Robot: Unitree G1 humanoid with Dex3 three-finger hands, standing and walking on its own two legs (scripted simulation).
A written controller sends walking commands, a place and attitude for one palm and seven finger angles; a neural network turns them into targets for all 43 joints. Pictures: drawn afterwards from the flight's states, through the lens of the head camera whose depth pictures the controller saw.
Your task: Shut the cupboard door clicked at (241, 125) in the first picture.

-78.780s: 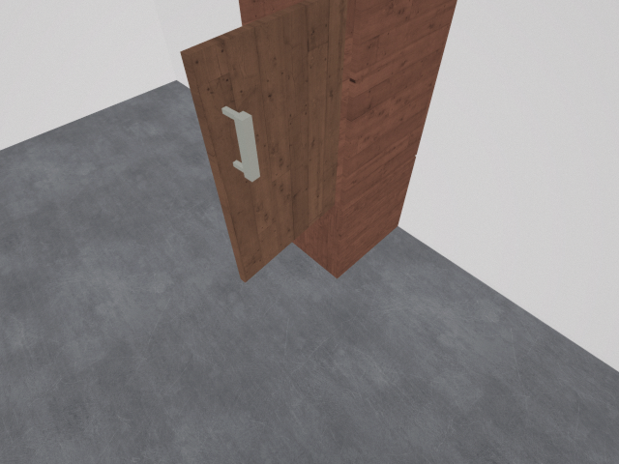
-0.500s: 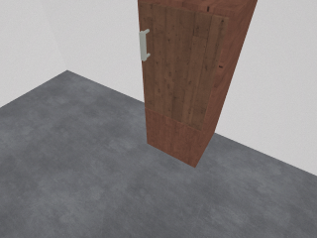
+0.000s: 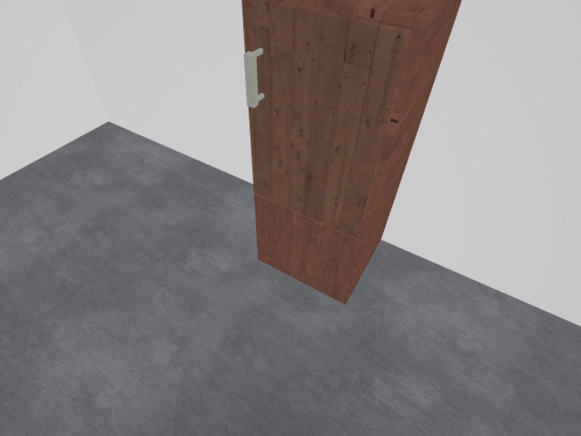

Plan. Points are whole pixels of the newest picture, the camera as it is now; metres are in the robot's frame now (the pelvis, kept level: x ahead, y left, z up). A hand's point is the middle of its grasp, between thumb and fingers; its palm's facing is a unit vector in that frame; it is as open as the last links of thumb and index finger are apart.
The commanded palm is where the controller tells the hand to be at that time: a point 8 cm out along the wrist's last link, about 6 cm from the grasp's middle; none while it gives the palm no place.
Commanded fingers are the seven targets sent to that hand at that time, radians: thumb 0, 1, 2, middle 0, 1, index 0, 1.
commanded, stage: look to check the result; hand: left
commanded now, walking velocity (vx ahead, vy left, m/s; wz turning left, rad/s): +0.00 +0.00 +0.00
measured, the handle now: (255, 77) +0.89 +0.12 +0.08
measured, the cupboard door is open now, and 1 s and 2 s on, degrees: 0 0 0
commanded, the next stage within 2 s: stand and wait in 0.44 s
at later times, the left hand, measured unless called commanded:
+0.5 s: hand out of the picture -0.04 +0.15 -0.18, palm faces +0.04 -0.99 -0.16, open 7.4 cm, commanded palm none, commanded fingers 0.00 0.90 0.90 -0.20 -0.30 -0.20 -0.30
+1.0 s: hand out of the picture -0.01 +0.15 -0.18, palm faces +0.04 -0.98 -0.18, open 7.4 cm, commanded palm none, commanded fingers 0.00 0.90 0.90 -0.20 -0.30 -0.20 -0.30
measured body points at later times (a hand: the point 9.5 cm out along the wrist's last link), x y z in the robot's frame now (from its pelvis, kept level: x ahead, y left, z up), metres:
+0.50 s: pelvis +0.02 -0.01 +0.00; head +0.02 +0.00 +0.45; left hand -0.04 +0.20 -0.16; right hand +0.01 -0.22 -0.16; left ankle +0.09 +0.10 -0.74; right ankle -0.06 -0.10 -0.74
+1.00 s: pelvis +0.03 -0.01 +0.00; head +0.04 -0.01 +0.45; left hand -0.01 +0.20 -0.16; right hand +0.02 -0.23 -0.16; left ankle +0.09 +0.10 -0.74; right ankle -0.06 -0.10 -0.74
